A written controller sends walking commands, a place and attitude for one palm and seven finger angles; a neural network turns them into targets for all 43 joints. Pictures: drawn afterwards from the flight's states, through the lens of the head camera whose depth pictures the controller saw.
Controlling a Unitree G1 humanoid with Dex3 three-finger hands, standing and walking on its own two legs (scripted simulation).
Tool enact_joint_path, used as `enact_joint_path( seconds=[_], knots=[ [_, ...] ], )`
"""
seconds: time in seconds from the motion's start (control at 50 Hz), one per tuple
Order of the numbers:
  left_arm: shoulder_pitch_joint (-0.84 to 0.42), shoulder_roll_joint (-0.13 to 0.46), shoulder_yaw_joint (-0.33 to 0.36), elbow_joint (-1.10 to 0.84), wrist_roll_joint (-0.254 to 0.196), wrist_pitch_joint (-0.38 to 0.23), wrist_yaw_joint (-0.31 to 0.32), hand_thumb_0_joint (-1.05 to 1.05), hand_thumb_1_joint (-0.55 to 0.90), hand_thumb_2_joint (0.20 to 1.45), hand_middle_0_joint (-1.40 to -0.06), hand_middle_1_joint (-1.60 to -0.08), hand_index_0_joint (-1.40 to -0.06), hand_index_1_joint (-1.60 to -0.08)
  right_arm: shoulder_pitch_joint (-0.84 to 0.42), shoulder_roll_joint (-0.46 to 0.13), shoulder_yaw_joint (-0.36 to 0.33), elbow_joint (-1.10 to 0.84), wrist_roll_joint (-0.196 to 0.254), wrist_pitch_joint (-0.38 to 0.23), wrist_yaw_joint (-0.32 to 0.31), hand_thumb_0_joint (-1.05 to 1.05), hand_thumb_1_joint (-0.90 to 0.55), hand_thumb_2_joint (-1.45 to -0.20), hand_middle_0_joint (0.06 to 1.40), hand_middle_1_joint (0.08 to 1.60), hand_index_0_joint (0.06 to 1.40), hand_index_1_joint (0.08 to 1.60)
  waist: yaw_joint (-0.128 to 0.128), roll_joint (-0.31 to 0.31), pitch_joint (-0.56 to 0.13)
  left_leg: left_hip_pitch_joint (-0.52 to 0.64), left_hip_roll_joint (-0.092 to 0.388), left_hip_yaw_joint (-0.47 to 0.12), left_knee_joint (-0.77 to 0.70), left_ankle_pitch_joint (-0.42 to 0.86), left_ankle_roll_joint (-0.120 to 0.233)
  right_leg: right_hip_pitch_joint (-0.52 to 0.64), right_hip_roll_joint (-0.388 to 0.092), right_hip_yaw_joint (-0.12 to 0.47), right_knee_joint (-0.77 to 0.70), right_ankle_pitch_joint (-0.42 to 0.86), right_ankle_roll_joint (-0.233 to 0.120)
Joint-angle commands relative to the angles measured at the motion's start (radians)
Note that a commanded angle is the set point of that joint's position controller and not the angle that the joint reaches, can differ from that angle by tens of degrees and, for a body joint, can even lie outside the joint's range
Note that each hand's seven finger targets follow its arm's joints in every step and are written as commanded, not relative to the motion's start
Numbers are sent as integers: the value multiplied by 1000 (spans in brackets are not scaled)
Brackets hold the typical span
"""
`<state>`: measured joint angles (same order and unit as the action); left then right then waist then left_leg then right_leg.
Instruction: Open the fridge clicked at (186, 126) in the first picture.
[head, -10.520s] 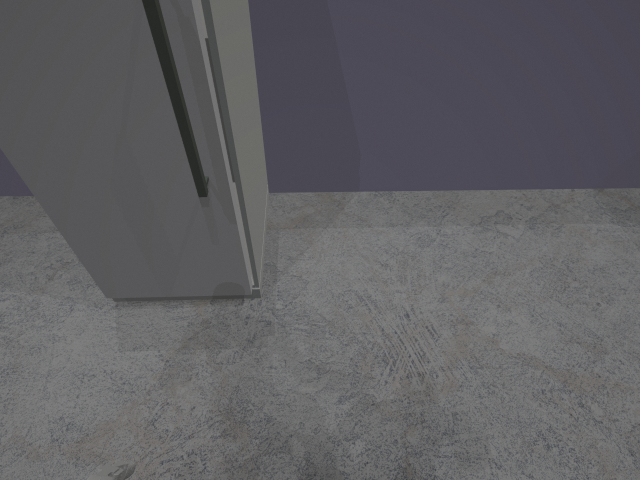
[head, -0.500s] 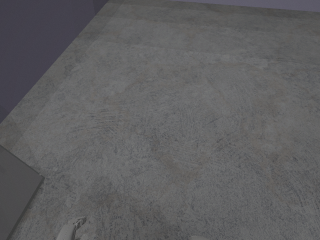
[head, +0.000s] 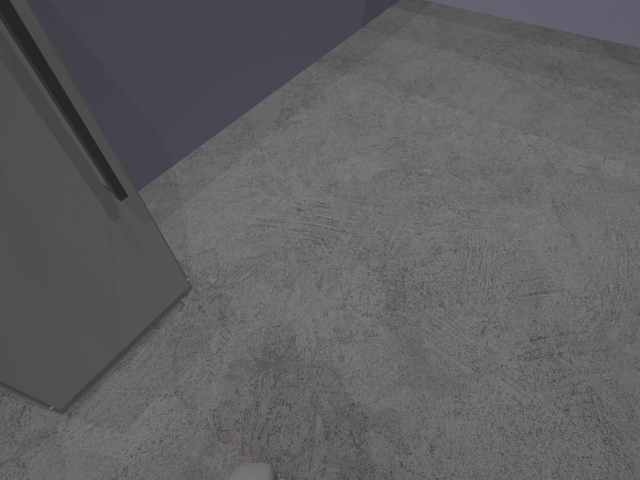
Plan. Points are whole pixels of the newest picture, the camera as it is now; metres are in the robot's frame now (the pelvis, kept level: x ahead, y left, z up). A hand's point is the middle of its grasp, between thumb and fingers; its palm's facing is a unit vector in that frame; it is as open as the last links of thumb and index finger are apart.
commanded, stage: turn to face it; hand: right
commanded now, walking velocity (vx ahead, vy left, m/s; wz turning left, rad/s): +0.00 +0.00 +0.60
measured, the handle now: (57, 100) +0.69 +0.55 +0.08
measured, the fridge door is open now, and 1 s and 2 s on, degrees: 0 0 0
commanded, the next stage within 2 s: take the last steps up to it in 1.60 s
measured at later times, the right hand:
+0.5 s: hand out of the picture +0.12 -0.12 -0.16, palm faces -0.24 +0.94 -0.24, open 7.4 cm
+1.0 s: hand (445, 461) +0.19 -0.15 -0.17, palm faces -0.52 +0.83 -0.21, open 7.4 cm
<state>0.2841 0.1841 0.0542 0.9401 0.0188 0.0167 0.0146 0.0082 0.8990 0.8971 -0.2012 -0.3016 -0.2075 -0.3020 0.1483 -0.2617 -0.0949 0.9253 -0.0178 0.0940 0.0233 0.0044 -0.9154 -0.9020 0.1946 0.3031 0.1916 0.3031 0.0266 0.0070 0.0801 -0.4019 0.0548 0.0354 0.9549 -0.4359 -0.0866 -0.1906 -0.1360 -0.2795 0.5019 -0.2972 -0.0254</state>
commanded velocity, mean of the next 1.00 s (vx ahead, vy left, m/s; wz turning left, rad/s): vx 0.00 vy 0.00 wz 0.60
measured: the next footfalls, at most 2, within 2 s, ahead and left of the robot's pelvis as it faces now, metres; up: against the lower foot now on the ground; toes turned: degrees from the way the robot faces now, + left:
left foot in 0.12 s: +0.02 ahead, +0.14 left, +0.00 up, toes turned +11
right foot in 0.66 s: +0.09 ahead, -0.06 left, +0.00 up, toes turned +21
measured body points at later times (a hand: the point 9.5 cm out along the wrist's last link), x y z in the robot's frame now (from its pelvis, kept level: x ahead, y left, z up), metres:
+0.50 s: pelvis +0.00 +0.05 +0.00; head +0.03 +0.07 +0.45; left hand +0.01 +0.32 -0.15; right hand +0.14 -0.17 -0.14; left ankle -0.02 +0.14 -0.74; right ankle +0.05 -0.10 -0.68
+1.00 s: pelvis +0.01 -0.01 +0.00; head +0.06 -0.02 +0.45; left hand -0.07 +0.23 -0.12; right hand +0.22 -0.20 -0.16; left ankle -0.11 +0.12 -0.65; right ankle +0.05 -0.07 -0.74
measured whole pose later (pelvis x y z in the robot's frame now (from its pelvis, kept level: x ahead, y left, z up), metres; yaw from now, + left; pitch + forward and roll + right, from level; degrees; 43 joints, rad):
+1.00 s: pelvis +0.01 -0.01 +0.00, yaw +36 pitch -1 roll +3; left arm 0.23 0.17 0.04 0.90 0.01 0.01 0.02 0.01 0.90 0.90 -0.20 -0.30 -0.21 -0.30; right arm 0.22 -0.28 -0.10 0.95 -0.02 0.09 0.02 0.00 -0.91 -0.90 0.20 0.30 0.19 0.30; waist -0.01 0.03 0.07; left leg -0.45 0.04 -0.01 1.09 -0.40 -0.09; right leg -0.18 -0.11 -0.25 0.48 -0.28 -0.04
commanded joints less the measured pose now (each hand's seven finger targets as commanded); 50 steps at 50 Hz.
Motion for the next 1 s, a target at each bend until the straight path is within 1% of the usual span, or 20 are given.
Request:
enact_joint_path(
  seconds=[0.0,0.06,0.08,0.1,0.12,0.14,0.16,0.2,0.24,0.4,0.48,0.58,0.6,0.62,0.64,0.66,0.68,0.72,0.78,0.98],
  knots=[
    [40,219,59,-38,10,-20,5,0,900,900,-200,-300,-200,-300,-67,-13,10,-108,-1,-42,3,0,-900,-900,200,300,200,300,25,-221,-104,-17,-12,50,-152,-25,24,134,-265,161,-109,479,-102],
    [41,225,60,-32,5,-17,-2,0,900,900,-200,-300,-200,-300,-13,-40,10,-95,0,-63,-5,0,-900,-900,200,300,200,300,-9,-177,-140,160,-30,66,-425,148,60,81,-249,85,30,488,-28],
    [50,209,54,-37,-3,-15,-7,0,900,900,-200,-300,-200,-300,67,-88,1,-76,-3,-79,-11,0,-900,-900,200,300,200,300,-53,-72,-186,336,22,3,-580,303,84,-18,-221,40,185,398,36],
    [28,129,29,-80,-7,-7,-13,0,900,900,-200,-300,-200,-300,143,-216,-19,-53,-13,-95,-28,0,-900,-900,200,300,200,300,-92,272,-187,518,274,-344,-640,631,176,-327,-81,15,398,-178,100],
    [-38,124,20,-118,-3,7,-6,0,900,900,-200,-300,-200,-300,170,-268,-30,-43,5,-87,-41,0,-900,-900,200,300,200,300,-105,292,-192,470,382,-437,-581,931,266,-425,-17,136,571,-376,119],
    [-37,136,23,-117,-6,15,1,0,900,900,-200,-300,-200,-300,151,-238,-23,-47,8,-82,-47,0,-900,-900,200,300,200,300,-88,196,-174,421,358,-348,-573,843,295,-428,-30,217,648,-316,108],
    [-58,135,22,-112,-3,21,3,0,900,900,-200,-300,-200,-300,106,-199,-26,-57,10,-81,-55,0,-900,-900,200,300,200,300,-75,235,-139,387,287,-332,-589,809,258,-449,-31,240,653,-250,110],
    [-63,158,32,-79,3,23,1,0,900,900,-200,-300,-200,-300,38,-152,-3,-72,13,-86,-49,0,-900,-900,200,300,200,300,-44,165,-73,331,209,-271,-589,780,232,-430,-32,253,676,-133,126],
    [-20,150,34,-57,3,30,-1,0,900,900,-200,-300,-200,-300,14,-140,3,-79,13,-92,-42,0,-900,-900,200,300,200,300,-12,134,-80,293,166,-218,-595,768,212,-385,-15,248,648,-73,138],
    [-105,150,33,-91,1,25,2,0,900,900,-200,-300,-200,-300,64,-152,-5,-67,4,-91,-35,0,-900,-900,200,300,200,300,-35,122,-80,270,141,-343,-621,552,258,-366,31,265,519,-63,143],
    [-172,143,29,-119,-6,15,5,0,900,900,-200,-300,-200,-300,97,-158,-11,-59,-1,-86,-38,0,-900,-900,200,300,200,300,-59,137,-103,294,140,-433,-594,604,283,-316,66,271,379,-122,128],
    [-116,138,25,-116,-20,1,17,0,900,900,-200,-300,-200,-300,51,-166,-17,-67,0,-76,-42,0,-900,-900,200,300,200,300,-24,140,-146,240,106,-491,-517,706,247,-120,114,268,90,-78,99],
    [-71,143,26,-103,-22,-3,22,0,900,900,-200,-300,-200,-300,30,-163,-16,-70,6,-73,-42,0,-900,-900,200,300,200,300,0,135,-158,187,80,-481,-481,663,213,-17,112,264,-23,17,92],
    [-21,171,30,-89,-20,-11,27,0,900,900,-200,-300,-200,-300,16,-134,-10,-78,13,-69,-39,0,-900,-900,200,300,200,300,24,59,-181,81,11,-421,-408,540,164,130,46,302,-128,99,71],
    [-16,257,41,-97,-8,-19,27,0,900,900,-200,-300,-200,-300,49,-70,-1,-93,24,-64,-31,0,-900,-900,200,300,200,300,19,-196,-200,-104,-133,-284,-241,163,98,252,-192,540,-217,190,-1],
    [-35,298,50,-116,-8,-9,21,0,900,900,-200,-300,-200,-300,58,-75,1,-95,12,-65,-26,0,-900,-900,200,300,200,300,5,-302,-158,-156,-130,-139,-13,-153,54,183,-347,621,-224,290,-84],
    [-81,263,40,-133,1,-6,20,0,900,900,-200,-300,-200,-300,79,-106,-13,-78,-2,-55,-25,0,-900,-900,200,300,200,300,-6,-220,-123,-136,-93,-142,143,-140,41,69,-344,585,-233,216,-121],
    [-178,194,18,-156,0,-14,26,0,900,900,-200,-300,-200,-300,95,-120,-31,-42,-12,-40,-10,0,-900,-900,200,300,200,300,-52,-192,-29,-125,-67,-130,257,-18,27,-57,-217,428,-260,130,-69],
    [-144,182,18,-144,1,-22,24,0,900,900,-200,-300,-200,-300,108,-81,-23,-38,-11,-37,3,0,-900,-900,200,300,200,300,-49,-151,-42,-159,-57,-87,301,73,9,11,-150,294,-228,220,-46],
    [22,195,46,-67,3,-22,14,0,900,900,-200,-300,-200,-300,-31,-33,0,-85,-4,-32,5,0,-900,-900,200,300,200,300,22,-173,-67,-152,10,-3,41,3,-4,155,-242,213,-179,381,-109]
  ],
)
